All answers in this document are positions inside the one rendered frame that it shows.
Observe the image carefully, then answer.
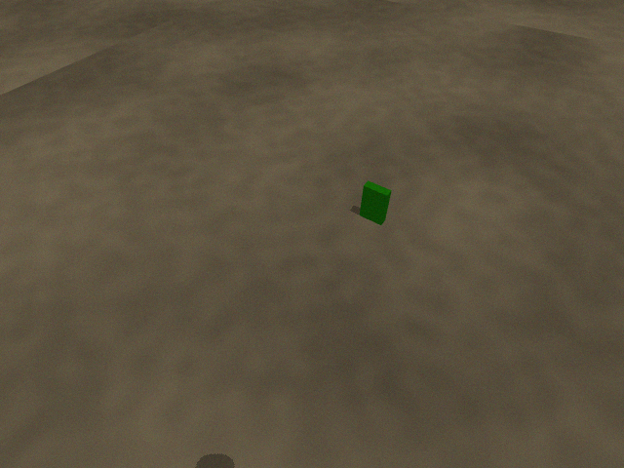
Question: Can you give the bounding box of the carton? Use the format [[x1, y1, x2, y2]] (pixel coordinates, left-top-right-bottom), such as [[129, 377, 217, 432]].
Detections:
[[360, 181, 392, 225]]

